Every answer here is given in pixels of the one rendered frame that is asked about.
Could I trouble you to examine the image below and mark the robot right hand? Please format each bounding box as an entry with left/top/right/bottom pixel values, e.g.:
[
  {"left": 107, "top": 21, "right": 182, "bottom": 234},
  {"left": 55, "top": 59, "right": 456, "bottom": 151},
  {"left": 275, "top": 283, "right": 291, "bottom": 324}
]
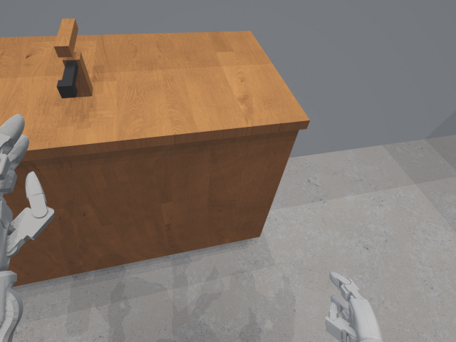
[{"left": 326, "top": 271, "right": 383, "bottom": 342}]

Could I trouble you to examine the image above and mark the counter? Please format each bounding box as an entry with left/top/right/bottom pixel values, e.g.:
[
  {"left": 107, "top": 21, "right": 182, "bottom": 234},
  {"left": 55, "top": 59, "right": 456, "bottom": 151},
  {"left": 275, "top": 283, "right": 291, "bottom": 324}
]
[{"left": 0, "top": 19, "right": 310, "bottom": 287}]

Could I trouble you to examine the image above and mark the tap lever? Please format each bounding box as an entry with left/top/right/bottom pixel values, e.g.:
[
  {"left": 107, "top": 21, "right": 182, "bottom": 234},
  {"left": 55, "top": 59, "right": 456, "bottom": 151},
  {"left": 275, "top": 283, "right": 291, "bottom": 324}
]
[{"left": 57, "top": 61, "right": 78, "bottom": 98}]

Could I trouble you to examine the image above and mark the robot left hand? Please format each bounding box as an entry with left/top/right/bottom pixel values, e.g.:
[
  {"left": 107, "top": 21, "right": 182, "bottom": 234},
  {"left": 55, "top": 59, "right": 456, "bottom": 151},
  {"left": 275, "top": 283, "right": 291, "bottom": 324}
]
[{"left": 0, "top": 114, "right": 55, "bottom": 271}]

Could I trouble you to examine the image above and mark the robot left forearm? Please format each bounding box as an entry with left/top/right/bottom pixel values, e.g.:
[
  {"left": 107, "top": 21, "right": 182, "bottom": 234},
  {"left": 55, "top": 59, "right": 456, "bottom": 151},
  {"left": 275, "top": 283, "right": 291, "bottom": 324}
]
[{"left": 0, "top": 271, "right": 24, "bottom": 342}]

